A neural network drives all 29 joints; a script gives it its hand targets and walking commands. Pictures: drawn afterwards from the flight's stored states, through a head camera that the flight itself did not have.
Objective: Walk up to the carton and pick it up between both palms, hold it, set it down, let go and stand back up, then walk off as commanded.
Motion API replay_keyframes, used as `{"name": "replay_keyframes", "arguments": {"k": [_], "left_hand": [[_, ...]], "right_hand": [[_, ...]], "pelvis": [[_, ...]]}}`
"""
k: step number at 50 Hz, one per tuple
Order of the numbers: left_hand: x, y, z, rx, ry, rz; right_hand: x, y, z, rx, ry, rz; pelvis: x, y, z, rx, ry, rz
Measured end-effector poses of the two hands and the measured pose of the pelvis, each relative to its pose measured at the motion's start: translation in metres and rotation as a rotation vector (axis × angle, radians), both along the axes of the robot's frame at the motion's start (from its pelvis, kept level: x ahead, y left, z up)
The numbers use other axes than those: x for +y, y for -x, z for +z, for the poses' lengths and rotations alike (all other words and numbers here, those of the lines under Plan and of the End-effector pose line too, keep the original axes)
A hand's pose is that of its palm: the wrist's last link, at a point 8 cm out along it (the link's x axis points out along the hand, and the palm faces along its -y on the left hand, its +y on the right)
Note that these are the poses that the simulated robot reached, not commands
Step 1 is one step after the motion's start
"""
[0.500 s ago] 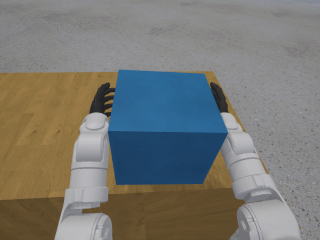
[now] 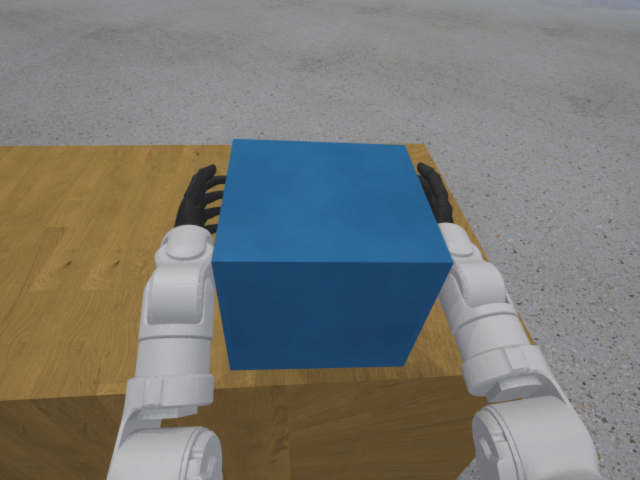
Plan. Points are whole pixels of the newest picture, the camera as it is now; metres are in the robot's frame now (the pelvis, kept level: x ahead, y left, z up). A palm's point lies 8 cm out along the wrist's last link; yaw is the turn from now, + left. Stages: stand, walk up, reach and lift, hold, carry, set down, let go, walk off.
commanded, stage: hold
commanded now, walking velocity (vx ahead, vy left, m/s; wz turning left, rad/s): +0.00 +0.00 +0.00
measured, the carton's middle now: (319, 254) +0.33 -0.01 +0.16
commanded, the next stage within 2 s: none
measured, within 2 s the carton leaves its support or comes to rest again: neither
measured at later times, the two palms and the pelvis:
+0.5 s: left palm (194, 225) +0.37 +0.14 +0.17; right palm (430, 219) +0.38 -0.15 +0.17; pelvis +0.01 +0.00 +0.00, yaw +0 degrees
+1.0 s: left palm (189, 228) +0.36 +0.15 +0.18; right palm (430, 224) +0.37 -0.15 +0.17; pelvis +0.00 +0.00 +0.00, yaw +0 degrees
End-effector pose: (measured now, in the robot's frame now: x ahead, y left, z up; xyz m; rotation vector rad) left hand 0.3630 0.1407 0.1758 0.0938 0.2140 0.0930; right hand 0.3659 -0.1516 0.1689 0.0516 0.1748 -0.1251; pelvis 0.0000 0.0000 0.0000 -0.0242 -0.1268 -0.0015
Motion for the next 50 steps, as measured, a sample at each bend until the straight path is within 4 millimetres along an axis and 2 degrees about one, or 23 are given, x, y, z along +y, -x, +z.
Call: {"name": "replay_keyframes", "arguments": {"k": [26, 37, 50], "left_hand": [[0.001, -0.009, -0.002, 0.005, 0.010, 0.008], [0.004, -0.002, -0.005, 0.003, 0.020, 0.010], [0.005, 0.000, 0.003, -0.009, 0.005, 0.007]], "right_hand": [[0.001, -0.011, 0.001, 0.006, 0.007, 0.006], [0.003, -0.004, -0.002, 0.005, 0.008, 0.009], [0.005, -0.001, 0.002, -0.005, 0.000, 0.004]], "pelvis": [[-0.001, -0.007, 0.001, 0.009, -0.001, 0.002], [0.000, -0.009, 0.001, 0.000, 0.000, 0.001], [0.003, -0.002, 0.000, 0.012, -0.002, -0.003]]}}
